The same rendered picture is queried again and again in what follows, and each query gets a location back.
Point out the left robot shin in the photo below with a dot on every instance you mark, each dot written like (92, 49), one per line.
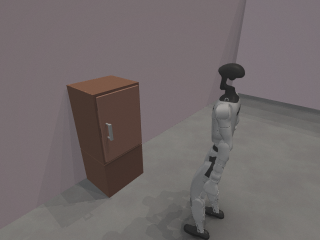
(198, 212)

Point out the robot left foot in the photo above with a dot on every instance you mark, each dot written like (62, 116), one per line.
(192, 230)

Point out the cupboard door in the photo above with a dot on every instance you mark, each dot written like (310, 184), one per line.
(121, 109)

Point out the robot left upper arm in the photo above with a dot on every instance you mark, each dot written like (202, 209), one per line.
(223, 114)

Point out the handle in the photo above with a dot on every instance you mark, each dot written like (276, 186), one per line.
(110, 132)

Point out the left robot hand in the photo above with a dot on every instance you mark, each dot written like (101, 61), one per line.
(210, 188)

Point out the robot left forearm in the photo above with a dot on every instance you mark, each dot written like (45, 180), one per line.
(222, 157)

